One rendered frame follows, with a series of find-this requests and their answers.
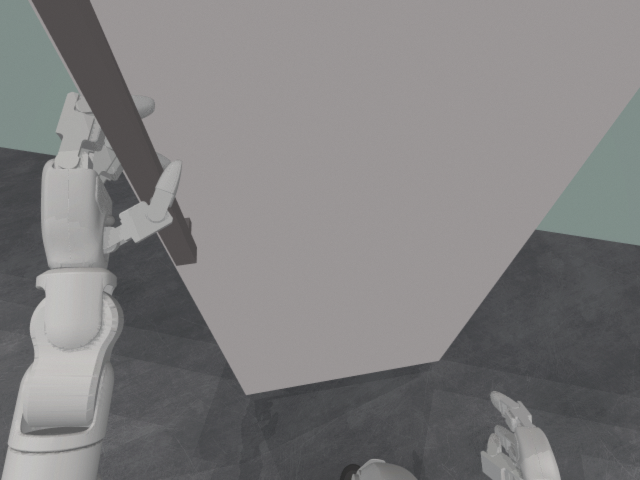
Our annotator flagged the left robot hand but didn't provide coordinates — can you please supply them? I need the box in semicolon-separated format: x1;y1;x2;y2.
41;92;182;269

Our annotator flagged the right robot hand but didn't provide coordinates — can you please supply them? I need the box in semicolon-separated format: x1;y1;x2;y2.
481;391;561;480

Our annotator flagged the left robot forearm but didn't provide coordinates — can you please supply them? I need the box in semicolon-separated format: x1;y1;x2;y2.
1;267;124;480

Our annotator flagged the fridge door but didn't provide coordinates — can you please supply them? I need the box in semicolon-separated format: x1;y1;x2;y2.
28;0;640;395

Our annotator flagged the handle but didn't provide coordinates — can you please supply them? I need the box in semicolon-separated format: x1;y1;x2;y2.
32;0;197;266

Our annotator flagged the right robot shin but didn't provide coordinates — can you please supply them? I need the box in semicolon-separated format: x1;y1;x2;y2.
359;459;386;470

